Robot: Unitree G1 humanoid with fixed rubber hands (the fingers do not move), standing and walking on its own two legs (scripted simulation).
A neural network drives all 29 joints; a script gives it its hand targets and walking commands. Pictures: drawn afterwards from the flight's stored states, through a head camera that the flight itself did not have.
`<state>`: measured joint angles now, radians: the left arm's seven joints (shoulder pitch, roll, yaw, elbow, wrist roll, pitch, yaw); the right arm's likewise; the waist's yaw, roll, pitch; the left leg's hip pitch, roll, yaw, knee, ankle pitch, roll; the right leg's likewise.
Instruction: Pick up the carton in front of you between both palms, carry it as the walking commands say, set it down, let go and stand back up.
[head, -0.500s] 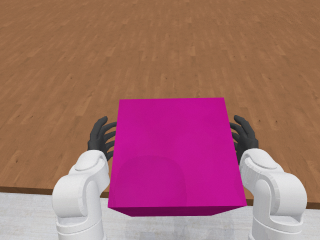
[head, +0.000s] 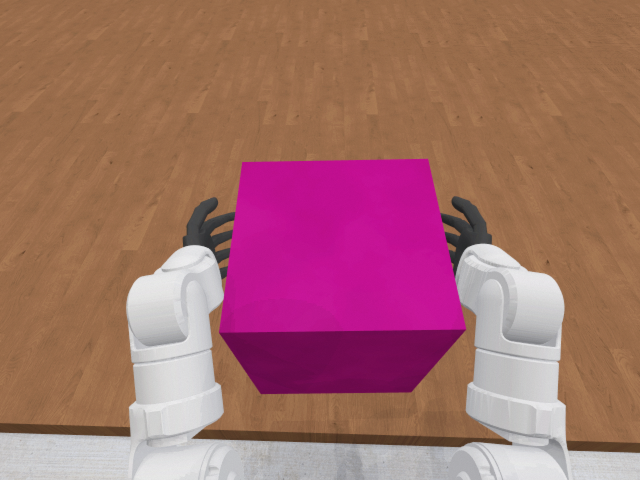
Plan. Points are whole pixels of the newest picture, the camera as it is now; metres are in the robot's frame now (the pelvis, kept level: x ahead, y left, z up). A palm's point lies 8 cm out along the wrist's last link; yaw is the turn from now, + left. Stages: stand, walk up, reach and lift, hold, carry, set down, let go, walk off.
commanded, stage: carry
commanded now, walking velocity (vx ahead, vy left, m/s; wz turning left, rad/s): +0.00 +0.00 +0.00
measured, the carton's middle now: (335, 289) +0.36 +0.00 +0.07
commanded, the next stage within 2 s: none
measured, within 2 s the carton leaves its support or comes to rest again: neither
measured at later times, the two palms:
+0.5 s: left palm (202, 250) +0.38 +0.16 +0.12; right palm (454, 246) +0.38 -0.14 +0.12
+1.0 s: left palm (200, 254) +0.38 +0.16 +0.11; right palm (447, 253) +0.38 -0.14 +0.11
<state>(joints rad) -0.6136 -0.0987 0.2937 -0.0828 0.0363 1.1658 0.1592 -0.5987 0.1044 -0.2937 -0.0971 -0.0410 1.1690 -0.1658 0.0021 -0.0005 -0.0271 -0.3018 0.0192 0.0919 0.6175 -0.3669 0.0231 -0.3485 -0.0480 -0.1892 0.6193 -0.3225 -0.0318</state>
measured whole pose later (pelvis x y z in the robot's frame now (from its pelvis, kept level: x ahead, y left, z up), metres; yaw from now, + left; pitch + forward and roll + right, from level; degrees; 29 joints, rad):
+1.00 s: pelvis +0.06 +0.01 +0.00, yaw +0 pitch +4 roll +0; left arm -0.44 -0.12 0.24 -0.06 0.04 1.08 0.14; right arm -0.42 0.13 -0.24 -0.08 -0.06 1.08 -0.15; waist 0.01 0.00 -0.09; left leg -0.26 0.02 0.13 0.57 -0.38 0.03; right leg -0.25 -0.05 -0.15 0.57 -0.38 0.00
